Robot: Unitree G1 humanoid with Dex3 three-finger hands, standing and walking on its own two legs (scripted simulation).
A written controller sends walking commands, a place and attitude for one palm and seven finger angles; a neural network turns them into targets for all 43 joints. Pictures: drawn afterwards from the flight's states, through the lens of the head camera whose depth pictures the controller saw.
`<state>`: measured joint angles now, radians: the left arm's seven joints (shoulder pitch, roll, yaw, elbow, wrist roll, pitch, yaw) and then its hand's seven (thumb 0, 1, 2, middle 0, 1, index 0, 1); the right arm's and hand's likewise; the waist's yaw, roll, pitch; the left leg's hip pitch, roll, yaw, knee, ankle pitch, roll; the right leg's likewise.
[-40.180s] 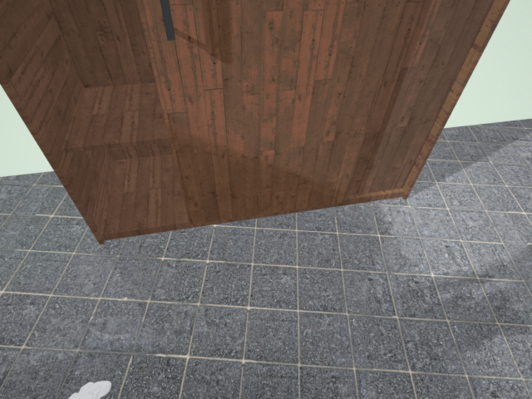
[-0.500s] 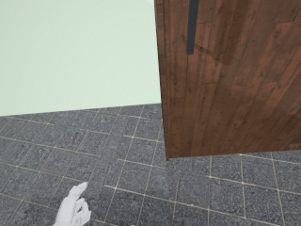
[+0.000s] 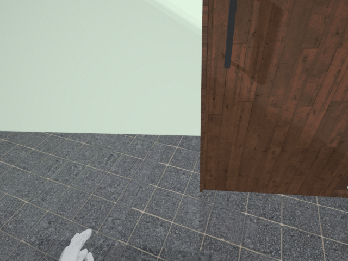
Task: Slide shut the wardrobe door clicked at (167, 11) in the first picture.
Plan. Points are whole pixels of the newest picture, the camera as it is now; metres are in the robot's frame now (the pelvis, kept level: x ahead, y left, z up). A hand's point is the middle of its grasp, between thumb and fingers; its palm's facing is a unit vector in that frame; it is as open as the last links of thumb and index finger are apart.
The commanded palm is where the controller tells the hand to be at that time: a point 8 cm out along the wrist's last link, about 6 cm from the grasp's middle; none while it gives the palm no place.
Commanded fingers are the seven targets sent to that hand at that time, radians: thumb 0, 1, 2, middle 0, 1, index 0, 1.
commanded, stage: stop stepping back and stand still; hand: right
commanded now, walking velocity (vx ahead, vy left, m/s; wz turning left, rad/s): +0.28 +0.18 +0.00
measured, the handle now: (230, 26) +0.76 -0.16 +0.28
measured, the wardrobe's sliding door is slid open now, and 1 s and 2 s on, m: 0.00 0.00 0.00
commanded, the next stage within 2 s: let the arm hang, fingers relaxed in 1.38 s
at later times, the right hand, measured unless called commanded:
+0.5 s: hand out of the picture +0.11 -0.27 +0.19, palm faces +0.50 +0.80 -0.34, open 7.5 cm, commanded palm +0.04 -0.31 +0.19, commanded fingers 0.00 -0.90 -0.90 0.20 0.30 0.20 0.30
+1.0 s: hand out of the picture +0.09 -0.28 +0.19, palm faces +0.53 +0.73 -0.43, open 7.5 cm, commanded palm +0.02 -0.32 +0.19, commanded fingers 0.00 -0.90 -0.90 0.20 0.30 0.20 0.30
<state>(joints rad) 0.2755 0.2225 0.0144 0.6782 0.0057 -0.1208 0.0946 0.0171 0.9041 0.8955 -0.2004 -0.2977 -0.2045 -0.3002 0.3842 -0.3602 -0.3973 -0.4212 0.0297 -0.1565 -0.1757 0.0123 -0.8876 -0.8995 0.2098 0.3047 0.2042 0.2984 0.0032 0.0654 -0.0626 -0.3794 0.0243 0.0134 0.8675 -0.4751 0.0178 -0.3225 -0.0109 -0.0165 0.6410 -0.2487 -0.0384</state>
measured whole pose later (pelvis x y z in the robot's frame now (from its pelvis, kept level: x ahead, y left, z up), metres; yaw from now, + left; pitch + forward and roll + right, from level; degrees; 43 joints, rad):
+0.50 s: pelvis -0.10 +0.00 +0.00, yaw -1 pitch -4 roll +0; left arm 0.24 0.17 0.01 0.64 0.01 -0.13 0.07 0.02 0.91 0.90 -0.20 -0.30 -0.20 -0.30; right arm 0.40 -0.40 -0.42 -0.43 0.02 -0.18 -0.15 0.01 -0.89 -0.90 0.21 0.30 0.20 0.30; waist 0.04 0.05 -0.04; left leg -0.51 0.00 0.04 1.17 -0.46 0.02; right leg -0.32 -0.05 -0.02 0.63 -0.24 -0.02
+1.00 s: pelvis -0.10 -0.01 +0.00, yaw -5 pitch -2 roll -1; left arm 0.21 0.21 0.02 0.63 0.01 -0.15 0.08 0.02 0.91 0.90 -0.20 -0.30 -0.20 -0.30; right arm 0.45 -0.39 -0.42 -0.45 0.01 -0.21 -0.16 0.01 -0.89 -0.90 0.21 0.30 0.21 0.30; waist 0.01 0.03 0.00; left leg -0.30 0.03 0.03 0.65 -0.32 0.01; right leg -0.29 -0.04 -0.07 0.60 -0.27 0.02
